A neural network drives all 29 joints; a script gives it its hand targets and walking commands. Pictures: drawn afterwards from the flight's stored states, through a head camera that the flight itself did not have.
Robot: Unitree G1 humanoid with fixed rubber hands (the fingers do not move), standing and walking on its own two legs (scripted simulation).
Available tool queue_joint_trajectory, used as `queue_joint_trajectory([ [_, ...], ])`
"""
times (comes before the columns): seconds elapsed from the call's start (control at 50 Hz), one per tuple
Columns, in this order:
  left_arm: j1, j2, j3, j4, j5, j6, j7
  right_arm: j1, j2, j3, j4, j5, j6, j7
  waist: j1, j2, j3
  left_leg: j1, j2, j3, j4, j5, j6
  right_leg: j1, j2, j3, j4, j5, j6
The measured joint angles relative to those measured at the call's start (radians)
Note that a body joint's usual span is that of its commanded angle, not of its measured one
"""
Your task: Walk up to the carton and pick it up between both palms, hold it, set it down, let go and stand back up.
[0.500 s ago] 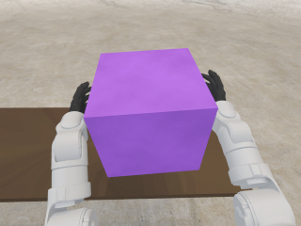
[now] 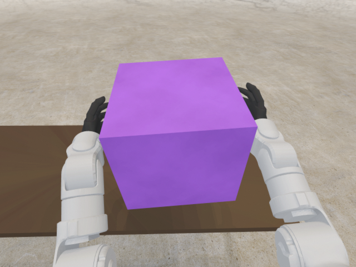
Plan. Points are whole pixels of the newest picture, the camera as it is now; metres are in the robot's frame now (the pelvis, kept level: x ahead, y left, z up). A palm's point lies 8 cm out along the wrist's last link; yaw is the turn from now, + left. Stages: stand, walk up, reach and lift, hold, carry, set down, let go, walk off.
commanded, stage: hold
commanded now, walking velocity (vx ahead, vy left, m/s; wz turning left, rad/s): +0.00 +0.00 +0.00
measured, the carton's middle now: (176, 130) +0.40 +0.00 +0.15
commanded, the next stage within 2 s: none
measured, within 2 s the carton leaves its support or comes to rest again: neither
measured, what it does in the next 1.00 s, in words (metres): stands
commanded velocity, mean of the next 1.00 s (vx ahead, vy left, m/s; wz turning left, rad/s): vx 0.00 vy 0.00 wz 0.00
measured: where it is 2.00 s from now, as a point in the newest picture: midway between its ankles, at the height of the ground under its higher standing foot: outside the picture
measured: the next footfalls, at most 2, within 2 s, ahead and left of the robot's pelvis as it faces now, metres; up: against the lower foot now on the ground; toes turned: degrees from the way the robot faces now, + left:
none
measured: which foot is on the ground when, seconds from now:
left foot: down 0.00-1.00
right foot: down 0.00-1.00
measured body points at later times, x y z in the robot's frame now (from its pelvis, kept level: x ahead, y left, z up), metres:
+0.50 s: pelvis +0.00 +0.00 +0.00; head -0.06 +0.02 +0.45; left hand +0.37 +0.18 +0.19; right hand +0.38 -0.17 +0.21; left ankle +0.03 +0.13 -0.75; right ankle -0.01 -0.12 -0.75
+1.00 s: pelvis +0.00 +0.00 +0.00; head -0.06 +0.02 +0.45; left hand +0.36 +0.19 +0.19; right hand +0.38 -0.16 +0.21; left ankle +0.03 +0.13 -0.75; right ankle -0.01 -0.12 -0.75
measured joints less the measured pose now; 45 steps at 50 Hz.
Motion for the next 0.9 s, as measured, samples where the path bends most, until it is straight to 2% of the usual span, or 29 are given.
queue_joint_trajectory([
  [0.14, 0.025, 0.000, 0.008, -0.027, -0.004, 0.011, -0.007, 0.016, 0.010, 0.007, -0.018, 0.016, 0.010, -0.010, -0.008, -0.004, 0.000, 0.014, -0.001, -0.008, 0.005, -0.006, 0.000, 0.023, 0.000, -0.006, -0.008, -0.001, 0.001],
  [0.34, 0.000, 0.007, 0.001, 0.029, 0.005, 0.005, -0.006, -0.007, 0.020, -0.025, 0.030, -0.010, 0.011, 0.003, -0.002, -0.009, -0.015, 0.011, -0.007, -0.004, 0.003, -0.003, 0.004, 0.010, -0.005, -0.002, 0.007, -0.006, 0.003],
  [0.52, -0.032, 0.003, 0.000, 0.045, 0.017, 0.004, 0.002, -0.037, 0.006, -0.033, 0.062, -0.003, -0.003, 0.012, -0.004, -0.004, -0.002, 0.006, -0.003, -0.001, -0.006, 0.005, 0.002, 0.003, -0.002, 0.002, -0.001, 0.003, 0.001],
  [0.66, 0.018, 0.000, 0.000, -0.016, -0.005, -0.003, 0.005, 0.004, -0.006, 0.019, -0.006, 0.024, -0.001, -0.007, -0.008, -0.007, 0.005, 0.012, 0.005, -0.004, -0.002, 0.000, -0.004, 0.018, 0.007, 0.000, -0.013, 0.006, -0.004],
  [0.8, 0.009, 0.004, 0.007, 0.019, 0.004, 0.007, -0.002, -0.007, 0.019, -0.012, 0.041, -0.004, 0.000, 0.004, 0.003, -0.013, -0.010, 0.008, 0.000, -0.008, -0.003, 0.000, -0.005, 0.004, 0.003, -0.003, 0.010, -0.009, -0.006],
  [0.9, 0.014, 0.011, 0.003, 0.012, -0.014, -0.016, -0.001, 0.003, 0.014, -0.002, -0.011, -0.005, 0.010, -0.009, 0.002, -0.009, -0.009, 0.005, -0.002, -0.017, 0.001, -0.001, -0.004, 0.012, 0.002, -0.012, -0.002, -0.004, -0.004],
])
